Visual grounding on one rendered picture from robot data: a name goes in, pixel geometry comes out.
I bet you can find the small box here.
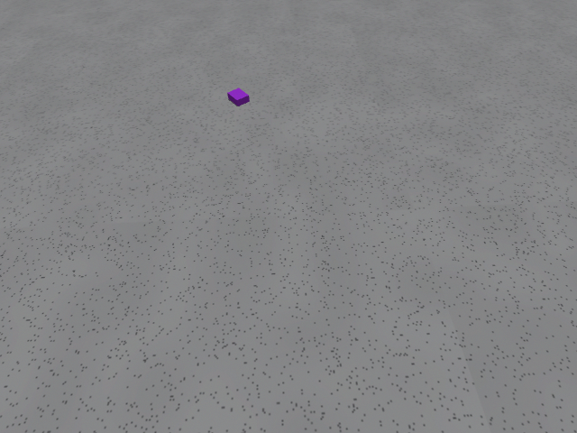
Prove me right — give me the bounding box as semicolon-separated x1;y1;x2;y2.
227;88;250;106

